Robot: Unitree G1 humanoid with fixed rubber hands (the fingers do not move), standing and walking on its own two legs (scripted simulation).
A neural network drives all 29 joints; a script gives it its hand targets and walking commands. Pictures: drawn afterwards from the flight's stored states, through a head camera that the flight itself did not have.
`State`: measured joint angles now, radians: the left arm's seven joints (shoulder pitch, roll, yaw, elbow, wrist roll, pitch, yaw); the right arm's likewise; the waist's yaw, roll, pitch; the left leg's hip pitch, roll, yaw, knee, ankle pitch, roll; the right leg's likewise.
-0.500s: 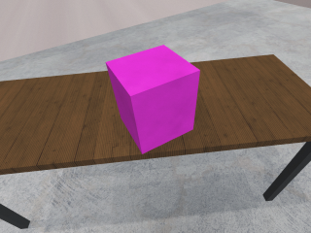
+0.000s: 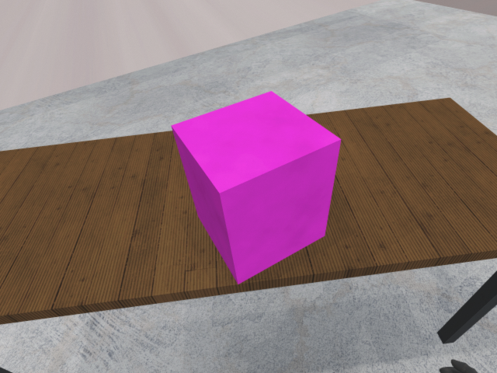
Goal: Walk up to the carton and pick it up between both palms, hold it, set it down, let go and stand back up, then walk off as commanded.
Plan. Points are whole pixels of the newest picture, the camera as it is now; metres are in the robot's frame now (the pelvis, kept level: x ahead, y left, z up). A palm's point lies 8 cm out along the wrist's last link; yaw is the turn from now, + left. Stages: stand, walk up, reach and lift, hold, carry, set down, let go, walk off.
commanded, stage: walk up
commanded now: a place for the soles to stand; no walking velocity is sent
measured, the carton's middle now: (255, 185) +0.45 +0.03 +0.07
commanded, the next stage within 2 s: reach and lift in 1.86 s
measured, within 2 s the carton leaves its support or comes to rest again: neither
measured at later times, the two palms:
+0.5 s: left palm out of the picture +0.12 +0.27 -0.06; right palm out of the picture +0.11 -0.32 -0.08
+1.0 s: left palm (109, 356) +0.19 +0.28 -0.05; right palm out of the picture +0.14 -0.31 -0.07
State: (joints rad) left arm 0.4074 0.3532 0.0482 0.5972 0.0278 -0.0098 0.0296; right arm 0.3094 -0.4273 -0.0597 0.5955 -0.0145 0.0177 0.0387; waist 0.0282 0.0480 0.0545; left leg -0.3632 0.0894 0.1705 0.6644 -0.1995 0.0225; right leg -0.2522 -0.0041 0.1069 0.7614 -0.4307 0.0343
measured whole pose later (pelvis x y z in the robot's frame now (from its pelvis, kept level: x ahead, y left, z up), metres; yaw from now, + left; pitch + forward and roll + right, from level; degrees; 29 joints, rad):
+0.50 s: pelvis +0.02 -0.01 +0.01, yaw +0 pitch -3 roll +1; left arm 0.33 0.35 0.02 0.60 0.03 0.01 0.00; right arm 0.32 -0.43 -0.05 0.62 -0.01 0.02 0.03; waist -0.01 0.02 0.05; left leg -0.36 0.08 0.17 0.65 -0.23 0.04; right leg -0.31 -0.01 0.05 0.73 -0.38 0.01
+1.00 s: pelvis +0.03 +0.00 +0.01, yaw +0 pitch -1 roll +0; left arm 0.21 0.36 -0.01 0.60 0.02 -0.01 0.00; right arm 0.23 -0.43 -0.04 0.68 -0.01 0.01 0.04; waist -0.02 0.02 0.05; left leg -0.36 0.08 0.17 0.62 -0.24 0.03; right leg -0.28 -0.01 0.05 0.64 -0.35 0.03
